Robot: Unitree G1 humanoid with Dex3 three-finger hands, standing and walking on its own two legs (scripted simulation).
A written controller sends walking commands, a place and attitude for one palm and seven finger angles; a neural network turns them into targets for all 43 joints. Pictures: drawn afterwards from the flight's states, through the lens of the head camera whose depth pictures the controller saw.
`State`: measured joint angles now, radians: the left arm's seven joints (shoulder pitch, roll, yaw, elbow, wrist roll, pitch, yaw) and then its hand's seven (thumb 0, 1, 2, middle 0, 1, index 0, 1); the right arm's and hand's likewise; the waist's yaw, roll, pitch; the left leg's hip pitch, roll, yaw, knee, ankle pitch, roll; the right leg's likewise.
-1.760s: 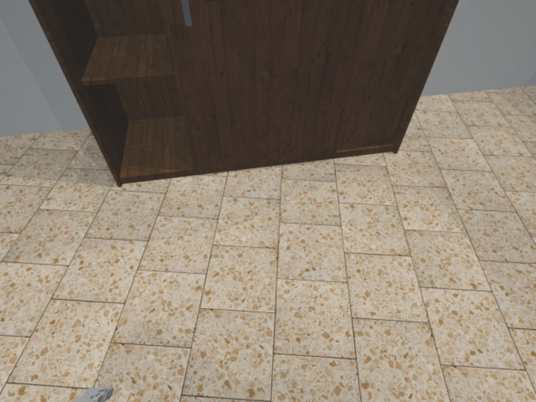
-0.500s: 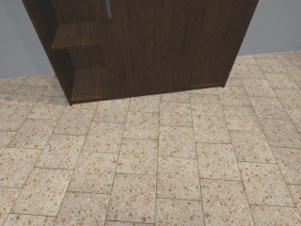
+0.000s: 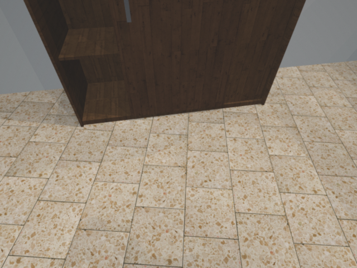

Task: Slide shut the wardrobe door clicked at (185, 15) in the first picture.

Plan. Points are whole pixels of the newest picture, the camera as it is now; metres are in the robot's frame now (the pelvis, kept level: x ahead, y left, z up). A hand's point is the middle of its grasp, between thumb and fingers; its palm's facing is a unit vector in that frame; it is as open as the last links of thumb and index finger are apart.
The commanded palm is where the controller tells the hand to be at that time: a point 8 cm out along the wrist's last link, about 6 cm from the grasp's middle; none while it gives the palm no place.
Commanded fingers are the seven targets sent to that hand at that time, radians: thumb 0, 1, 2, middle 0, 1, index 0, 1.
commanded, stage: walk to a spot facing it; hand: right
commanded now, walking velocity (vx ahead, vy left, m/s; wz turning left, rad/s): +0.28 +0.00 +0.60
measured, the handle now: out of the picture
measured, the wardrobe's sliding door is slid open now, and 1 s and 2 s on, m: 0.38 0.38 0.38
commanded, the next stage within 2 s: turn to face it in 1.48 s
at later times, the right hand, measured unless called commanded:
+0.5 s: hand out of the picture +0.13 -0.14 -0.18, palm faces -0.14 +0.97 -0.21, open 7.3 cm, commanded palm none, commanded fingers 0.00 -0.90 -0.90 0.20 0.30 0.20 0.30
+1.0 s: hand (227, 187) +0.42 -0.14 -0.19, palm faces -0.40 +0.90 -0.19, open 7.4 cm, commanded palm none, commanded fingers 0.00 -0.90 -0.90 0.20 0.30 0.20 0.30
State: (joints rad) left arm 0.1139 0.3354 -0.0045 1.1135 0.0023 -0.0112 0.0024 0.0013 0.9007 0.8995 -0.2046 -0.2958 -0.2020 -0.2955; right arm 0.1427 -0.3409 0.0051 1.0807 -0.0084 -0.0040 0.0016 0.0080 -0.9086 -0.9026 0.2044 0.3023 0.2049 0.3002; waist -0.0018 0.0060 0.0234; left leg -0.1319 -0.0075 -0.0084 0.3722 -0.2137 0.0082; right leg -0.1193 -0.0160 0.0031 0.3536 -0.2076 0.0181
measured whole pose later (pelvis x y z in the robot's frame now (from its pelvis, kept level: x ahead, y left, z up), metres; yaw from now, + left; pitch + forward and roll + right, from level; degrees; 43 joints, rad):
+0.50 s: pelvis +0.09 +0.04 -0.02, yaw +13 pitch -1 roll +0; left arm 0.29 0.22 0.04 1.09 0.02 0.01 0.00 0.01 0.90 0.90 -0.20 -0.30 -0.20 -0.29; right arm 0.36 -0.18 -0.04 0.99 -0.02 -0.05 0.01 0.01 -0.91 -0.90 0.20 0.30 0.20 0.30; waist -0.03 -0.02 0.05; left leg -0.22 -0.05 0.05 0.58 -0.35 0.08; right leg -0.44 -0.11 -0.07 1.17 -0.40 0.04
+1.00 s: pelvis +0.31 +0.03 -0.01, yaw +30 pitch -1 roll +1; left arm 0.18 0.15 0.02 0.94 0.02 -0.08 0.01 0.00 0.90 0.90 -0.20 -0.30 -0.20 -0.30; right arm 0.31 -0.25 -0.10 1.00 -0.03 0.01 0.03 0.01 -0.91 -0.90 0.20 0.30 0.20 0.30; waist -0.04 0.06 0.04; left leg -0.48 0.02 0.02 1.28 -0.34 0.02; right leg -0.28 -0.08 -0.20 0.55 -0.26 -0.03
